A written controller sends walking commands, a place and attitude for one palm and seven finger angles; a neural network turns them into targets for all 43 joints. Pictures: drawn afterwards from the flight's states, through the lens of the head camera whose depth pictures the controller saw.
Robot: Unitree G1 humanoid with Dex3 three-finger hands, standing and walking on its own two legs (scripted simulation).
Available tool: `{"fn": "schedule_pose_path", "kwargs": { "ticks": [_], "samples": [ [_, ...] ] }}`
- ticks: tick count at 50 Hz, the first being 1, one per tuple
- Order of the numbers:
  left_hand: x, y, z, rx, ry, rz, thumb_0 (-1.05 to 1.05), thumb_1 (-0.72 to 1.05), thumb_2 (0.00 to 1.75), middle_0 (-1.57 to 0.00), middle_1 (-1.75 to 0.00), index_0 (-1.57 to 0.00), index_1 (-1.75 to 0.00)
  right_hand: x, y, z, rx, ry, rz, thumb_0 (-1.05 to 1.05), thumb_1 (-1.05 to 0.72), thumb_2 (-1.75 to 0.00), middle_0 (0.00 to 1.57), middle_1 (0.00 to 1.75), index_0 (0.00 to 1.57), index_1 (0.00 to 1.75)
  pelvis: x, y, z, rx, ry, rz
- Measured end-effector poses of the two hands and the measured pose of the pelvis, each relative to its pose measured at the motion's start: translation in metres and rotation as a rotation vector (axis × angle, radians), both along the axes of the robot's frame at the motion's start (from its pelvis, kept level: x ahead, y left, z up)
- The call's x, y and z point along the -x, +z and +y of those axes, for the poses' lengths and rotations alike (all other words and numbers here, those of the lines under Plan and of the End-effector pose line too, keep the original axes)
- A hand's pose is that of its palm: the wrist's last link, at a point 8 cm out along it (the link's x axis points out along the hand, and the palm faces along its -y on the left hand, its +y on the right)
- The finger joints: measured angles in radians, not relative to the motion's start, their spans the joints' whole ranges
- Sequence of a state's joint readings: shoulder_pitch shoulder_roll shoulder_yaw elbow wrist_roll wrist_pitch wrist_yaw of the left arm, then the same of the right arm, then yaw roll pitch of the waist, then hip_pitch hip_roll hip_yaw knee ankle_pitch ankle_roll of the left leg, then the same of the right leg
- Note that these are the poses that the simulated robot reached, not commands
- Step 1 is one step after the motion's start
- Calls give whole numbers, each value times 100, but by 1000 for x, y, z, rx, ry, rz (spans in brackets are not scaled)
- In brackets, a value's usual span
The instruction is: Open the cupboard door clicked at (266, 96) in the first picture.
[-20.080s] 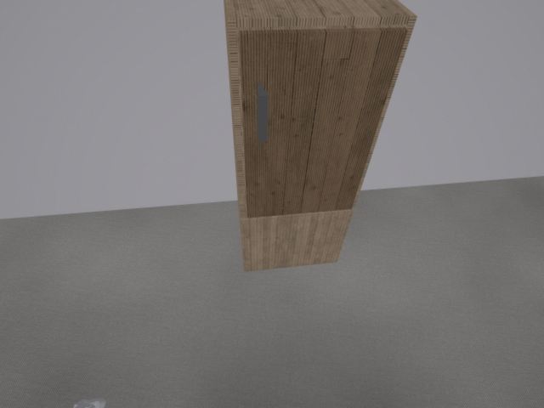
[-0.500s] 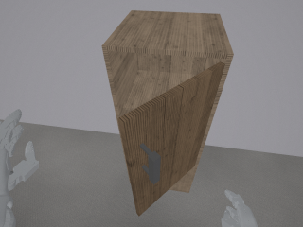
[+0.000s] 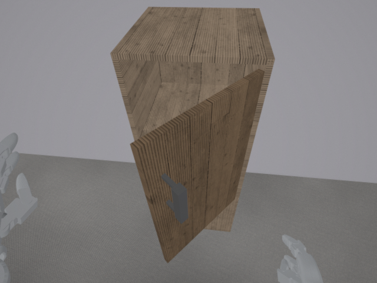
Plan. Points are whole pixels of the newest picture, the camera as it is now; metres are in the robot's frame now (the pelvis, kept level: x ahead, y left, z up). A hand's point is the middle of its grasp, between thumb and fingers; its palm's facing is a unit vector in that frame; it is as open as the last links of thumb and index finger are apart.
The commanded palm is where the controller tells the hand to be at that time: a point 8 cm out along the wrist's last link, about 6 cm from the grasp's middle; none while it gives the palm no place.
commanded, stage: step back with the hand held close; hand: left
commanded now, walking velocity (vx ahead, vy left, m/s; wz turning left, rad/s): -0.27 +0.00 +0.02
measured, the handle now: (174, 198) +0.29 +0.07 +0.03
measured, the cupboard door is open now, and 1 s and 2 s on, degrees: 50 50 50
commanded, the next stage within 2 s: stop stepping back and stand still in 1.06 s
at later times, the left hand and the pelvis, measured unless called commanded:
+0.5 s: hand (1, 241) +0.13 +0.29 +0.15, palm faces +0.42 -0.77 -0.49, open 7.4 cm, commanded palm +0.07 +0.32 +0.17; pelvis -0.07 +0.03 -0.01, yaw +0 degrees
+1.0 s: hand out of the picture +0.05 +0.31 +0.17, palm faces +0.47 -0.75 -0.47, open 7.4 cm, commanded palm -0.02 +0.33 +0.17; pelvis -0.15 +0.03 -0.01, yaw +1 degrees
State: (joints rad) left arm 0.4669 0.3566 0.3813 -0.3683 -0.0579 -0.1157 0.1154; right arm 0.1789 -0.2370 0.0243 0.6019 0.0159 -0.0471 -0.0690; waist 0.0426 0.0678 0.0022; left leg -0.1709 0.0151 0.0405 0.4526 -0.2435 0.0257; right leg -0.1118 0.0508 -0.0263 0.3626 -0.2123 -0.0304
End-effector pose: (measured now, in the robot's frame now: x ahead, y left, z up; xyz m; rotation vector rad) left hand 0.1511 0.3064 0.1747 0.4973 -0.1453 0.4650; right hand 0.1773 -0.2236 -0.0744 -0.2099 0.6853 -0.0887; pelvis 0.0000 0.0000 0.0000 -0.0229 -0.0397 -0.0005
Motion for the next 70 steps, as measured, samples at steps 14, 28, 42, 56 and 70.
{"fn": "schedule_pose_path", "kwargs": {
  "ticks": [14,28,42,56,70],
  "samples": [
    [10,-4,1,-76,-123,49,2,89,90,-21,-31,-21,-30,49,4,-16,57,-133,54,1,-91,-90,20,30,20,29,29,-4,14,-11,-25,35],
    [74,-4,20,-122,-60,-65,2,89,90,-21,-31,-21,-30,98,-9,11,57,-63,31,1,-91,-90,20,30,20,30,76,-18,24,0,24,18],
    [122,-1,12,-101,-96,-151,1,89,90,-21,-31,-21,-30,137,-15,13,72,-30,66,1,-91,-90,20,30,20,30,123,-23,24,7,49,22],
    [165,7,17,-45,-100,-159,2,89,90,-21,-31,-21,-30,194,0,31,37,-9,41,1,-91,-90,20,30,20,30,179,-7,20,54,-7,99],
    [192,5,-10,-99,-220,-160,1,89,90,-21,-31,-21,-30,288,-16,-18,63,-181,52,1,-91,-90,20,30,20,30,227,-23,11,-24,-86,29]
  ]
}}
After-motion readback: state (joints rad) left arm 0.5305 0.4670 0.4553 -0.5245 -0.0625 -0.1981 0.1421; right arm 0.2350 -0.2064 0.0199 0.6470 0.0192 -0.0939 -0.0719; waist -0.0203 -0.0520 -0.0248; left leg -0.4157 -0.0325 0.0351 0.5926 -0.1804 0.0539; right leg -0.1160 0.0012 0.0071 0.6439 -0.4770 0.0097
